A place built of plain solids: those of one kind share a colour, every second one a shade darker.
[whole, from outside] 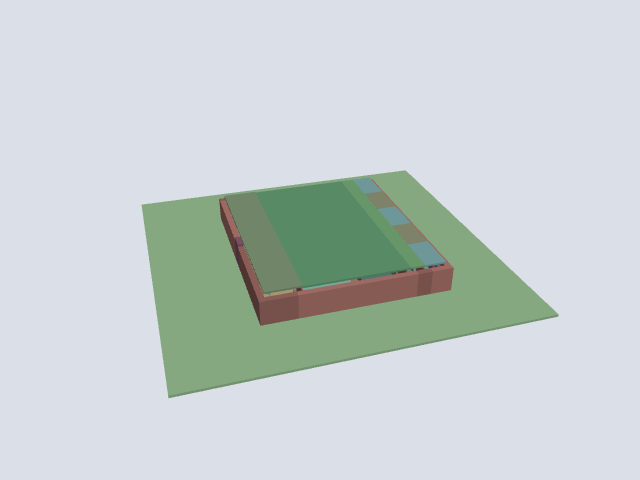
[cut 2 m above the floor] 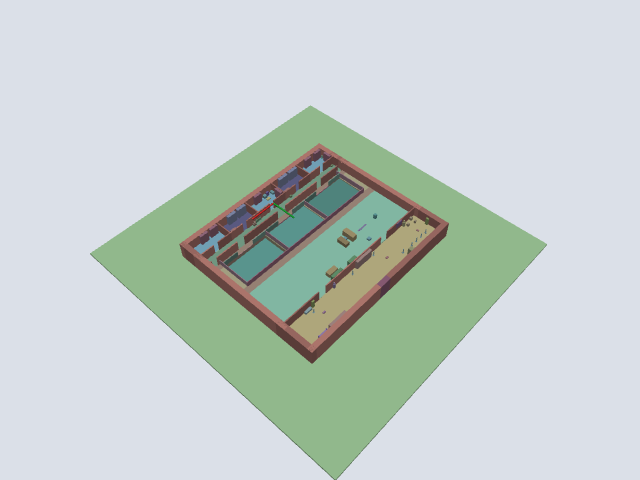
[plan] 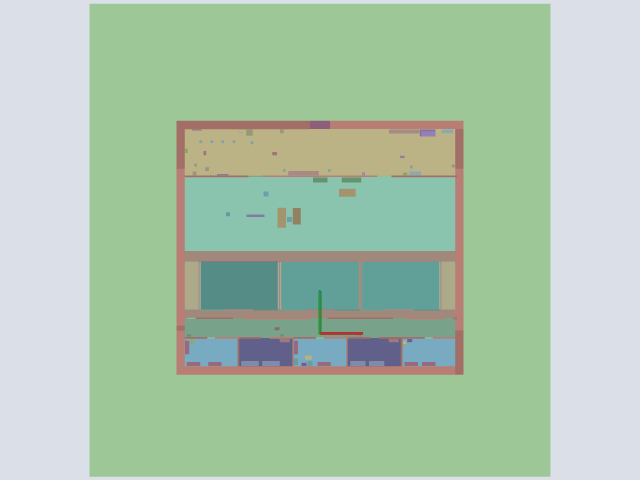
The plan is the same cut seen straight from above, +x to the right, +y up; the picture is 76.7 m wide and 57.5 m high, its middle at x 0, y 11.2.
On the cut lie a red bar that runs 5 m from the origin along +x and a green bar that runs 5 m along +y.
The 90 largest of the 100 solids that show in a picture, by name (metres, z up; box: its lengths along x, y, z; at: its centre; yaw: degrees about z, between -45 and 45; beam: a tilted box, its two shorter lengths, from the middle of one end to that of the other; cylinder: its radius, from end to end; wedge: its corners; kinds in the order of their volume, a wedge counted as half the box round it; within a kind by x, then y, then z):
{
 "ground_under_all_1": {"box": [55.22, 56.66, 0.4], "at": [0.0, 11.18, -0.75]},
 "wall_1": {"box": [1.0, 5.3, 4.18], "at": [-16.7, -2.28, 1.49]},
 "wall_2": {"box": [1.0, 4.15, 4.18], "at": [-16.7, 0.65, 1.49]},
 "wall_3": {"box": [1.0, 18.81, 4.18], "at": [-16.7, 10.32, 1.49]},
 "wall_4": {"box": [1.0, 7.55, 4.18], "at": [-16.7, 21.7, 1.49]},
 "wall_5": {"box": [2.89, 0.2, 4.18], "at": [-14.96, -0.53, 1.49]},
 "wall_6": {"box": [2.89, 0.2, 4.18], "at": [-14.96, -0.53, 1.49]},
 "wall_7": {"box": [8.32, 1.0, 4.18], "at": [-13.04, -4.43, 1.49]},
 "wall_8": {"box": [4.47, 0.2, 4.18], "at": [-12.64, 1.82, 1.49]},
 "wall_9": {"box": [7.83, 0.2, 4.18], "at": [-12.49, 18.83, 1.49]},
 "wall_10": {"box": [2.89, 0.2, 4.18], "at": [-11.12, -0.53, 1.49]},
 "wall_11": {"box": [0.2, 3.7, 4.18], "at": [-9.78, -2.28, 1.49]},
 "wall_12": {"box": [16.0, 1.0, 4.18], "at": [-9.2, 24.98, 1.49]},
 "wall_13": {"box": [2.89, 0.2, 4.18], "at": [-8.44, -0.53, 1.49]},
 "wall_14": {"box": [8.32, 1.0, 4.18], "at": [-6.52, -4.43, 1.49]},
 "wall_15": {"box": [8.04, 0.2, 4.18], "at": [-5.14, 1.82, 1.49]},
 "wall_16": {"box": [2.89, 0.2, 4.18], "at": [-4.6, -0.53, 1.49]},
 "wall_17": {"box": [0.2, 3.7, 4.18], "at": [-3.26, -2.28, 1.49]},
 "wall_18": {"box": [2.89, 0.2, 4.18], "at": [-1.92, -0.53, 1.49]},
 "wall_19": {"box": [8.32, 1.0, 4.18], "at": [0.0, -4.43, 1.49]},
 "wall_20": {"box": [13.74, 0.2, 4.18], "at": [0.0, 18.83, 1.49]},
 "wall_21": {"box": [2.89, 0.2, 4.18], "at": [1.92, -0.53, 1.49]},
 "wall_22": {"box": [0.2, 3.7, 4.18], "at": [3.26, -2.28, 1.49]},
 "wall_23": {"box": [5.57, 0.2, 4.18], "at": [3.26, -0.53, 1.49]},
 "wall_24": {"box": [2.89, 0.2, 4.18], "at": [4.6, -0.53, 1.49]},
 "wall_25": {"box": [7.86, 0.2, 4.18], "at": [4.81, 1.82, 1.49]},
 "wall_26": {"box": [8.32, 1.0, 4.18], "at": [6.52, -4.43, 1.49]},
 "wall_27": {"box": [2.89, 0.2, 4.18], "at": [8.44, -0.53, 1.49]},
 "wall_28": {"box": [16.0, 1.0, 4.18], "at": [9.2, 24.98, 1.49]},
 "wall_29": {"box": [0.2, 3.7, 4.18], "at": [9.78, -2.28, 1.49]},
 "wall_30": {"box": [5.57, 0.2, 4.18], "at": [9.78, -0.53, 1.49]},
 "wall_31": {"box": [7.83, 0.2, 4.18], "at": [12.49, 18.83, 1.49]},
 "wall_32": {"box": [4.54, 0.2, 4.18], "at": [12.61, 1.82, 1.49]},
 "wall_33": {"box": [8.32, 1.0, 4.18], "at": [13.04, -4.43, 1.49]},
 "wall_34": {"box": [2.89, 0.2, 4.18], "at": [14.96, -0.53, 1.49]},
 "wall_35": {"box": [2.89, 0.2, 4.18], "at": [14.96, -0.53, 1.49]},
 "wall_36": {"box": [1.0, 5.3, 4.18], "at": [16.7, -2.28, 1.49]},
 "wall_37": {"box": [1.0, 4.15, 4.18], "at": [16.7, 0.65, 1.49]},
 "wall_38": {"box": [1.0, 18.81, 4.18], "at": [16.7, 10.32, 1.49]},
 "wall_39": {"box": [1.0, 7.55, 4.18], "at": [16.7, 21.7, 1.49]},
 "floor_yard_1": {"box": [32.6, 8.95, 1.38], "at": [0.0, 14.36, 0.09]},
 "floor_lobby_1": {"box": [32.6, 5.75, 1.38], "at": [0.0, 21.7, 0.09]},
 "ceil_hall_1": {"box": [32.6, 17.01, 0.3], "at": [0.0, 10.32, 4.18]},
 "floor_plot_1": {"box": [9.25, 5.71, 1.16], "at": [-9.68, 5.72, -0.02]},
 "floor_plot_2": {"box": [9.3, 5.71, 1.2], "at": [0.0, 5.72, 0.0]},
 "floor_plot_3": {"box": [9.25, 5.71, 0.6], "at": [9.68, 5.72, -0.3]},
 "floor_walkway_1": {"box": [32.6, 1.05, 1.38], "at": [0.0, 2.35, 0.09]},
 "floor_walkway_2": {"box": [32.6, 1.3, 1.38], "at": [0.0, 9.23, 0.09]},
 "floor_back_corridor_1": {"box": [32.6, 2.35, 1.38], "at": [0.0, 0.65, 0.09]},
 "floor_store_1": {"box": [6.52, 3.5, 1.38], "at": [-13.04, -2.28, 0.09]},
 "floor_store_2": {"box": [6.52, 3.5, 1.38], "at": [0.0, -2.28, 0.09]},
 "floor_store_3": {"box": [6.52, 3.5, 1.38], "at": [13.04, -2.28, 0.09]},
 "floor_office_1": {"box": [6.52, 3.5, 1.38], "at": [-6.52, -2.28, 0.09]},
 "floor_office_2": {"box": [6.52, 3.5, 1.38], "at": [6.52, -2.28, 0.09]},
 "ceil_lobby_1": {"box": [32.6, 5.75, 0.3], "at": [0.0, 21.7, 4.33]},
 "floor_baulk_1": {"box": [2.0, 5.71, 1.38], "at": [-15.3, 5.72, 0.09]},
 "floor_baulk_2": {"box": [0.4, 5.71, 1.38], "at": [-4.85, 5.72, 0.09]},
 "floor_baulk_3": {"box": [0.4, 5.71, 1.38], "at": [4.85, 5.72, 0.09]},
 "floor_baulk_4": {"box": [2.0, 5.71, 1.38], "at": [15.3, 5.72, 0.09]},
 "ceil_back_corridor_1": {"box": [32.6, 2.35, 0.3], "at": [0.0, 0.65, 4.18]},
 "ceil_store_1": {"box": [6.52, 3.5, 0.3], "at": [-13.04, -2.28, 4.18]},
 "ceil_store_2": {"box": [6.52, 3.5, 0.3], "at": [0.0, -2.28, 4.18]},
 "ceil_store_3": {"box": [6.52, 3.5, 0.3], "at": [13.04, -2.28, 4.18]},
 "ceil_office_1": {"box": [6.52, 3.5, 0.3], "at": [-6.52, -2.28, 4.18]},
 "ceil_office_2": {"box": [6.52, 3.5, 0.3], "at": [6.52, -2.28, 4.18]},
 "shelves_store_1": {"box": [0.5, 1.6, 2.0], "at": [-15.92, -1.68, 1.78]},
 "shelves_store_2": {"box": [1.6, 0.5, 2.0], "at": [-15.15, -3.65, 1.78]},
 "shelves_store_3": {"box": [1.6, 0.5, 2.0], "at": [-12.6, -3.65, 1.78]},
 "shelves_store_4": {"box": [0.5, 1.6, 2.0], "at": [-2.88, -1.68, 1.78]},
 "shelves_store_5": {"box": [1.6, 0.5, 2.0], "at": [0.49, -3.65, 1.78]},
 "shelves_store_6": {"box": [1.6, 0.5, 2.0], "at": [10.93, -3.65, 1.78]},
 "shelves_store_7": {"box": [1.6, 0.5, 2.0], "at": [13.03, -3.65, 1.78]},
 "door_leaf_1": {"box": [2.4, 0.97, 4.65], "at": [0.0, 25.0, 1.73]},
 "cabinets_office_1": {"box": [2.1, 0.6, 2.0], "at": [-8.38, -3.6, 1.78]},
 "cabinets_office_2": {"box": [2.1, 0.6, 2.0], "at": [-5.88, -3.6, 1.78]},
 "cabinets_office_3": {"box": [1.85, 0.6, 2.0], "at": [4.54, -3.6, 1.78]},
 "cabinets_office_4": {"box": [1.85, 0.6, 2.0], "at": [6.79, -3.6, 1.78]},
 "rail_far_1": {"box": [29.12, 0.12, 2.43], "at": [0.0, 8.64, 0.61]},
 "rail_baulk_1": {"box": [0.12, 6.66, 2.43], "at": [-14.5, 5.25, 0.61]},
 "rail_baulk_2": {"box": [0.12, 5.71, 2.43], "at": [-4.85, 5.73, 0.61]},
 "rail_baulk_3": {"box": [0.12, 5.71, 2.43], "at": [4.85, 5.73, 0.61]},
 "rail_baulk_4": {"box": [0.12, 6.66, 2.43], "at": [14.5, 5.25, 0.61]},
 "lockers_lobby_1": {"box": [3.65, 0.5, 1.8], "at": [-1.98, 19.21, 1.68]},
 "lockers_lobby_2": {"box": [3.65, 0.5, 1.8], "at": [10.07, 24.2, 1.68]},
 "console_hall_1": {"box": [1.0, 2.4, 1.16], "at": [-4.58, 13.86, 1.35]},
 "console_hall_2": {"box": [0.95, 2.0, 0.79], "at": [-2.78, 14.05, 1.17]},
 "console_hall_3": {"box": [2.0, 0.95, 0.79], "at": [3.28, 16.86, 1.17]},
 "cabinets_hall_1": {"box": [1.75, 0.6, 2.0], "at": [0.03, 18.4, 1.78]},
 "cabinets_hall_2": {"box": [2.35, 0.6, 2.0], "at": [3.77, 18.4, 1.78]},
 "drinks_machine_lobby_1": {"box": [0.8, 0.75, 1.85], "at": [-8.45, 24.07, 1.7]}
}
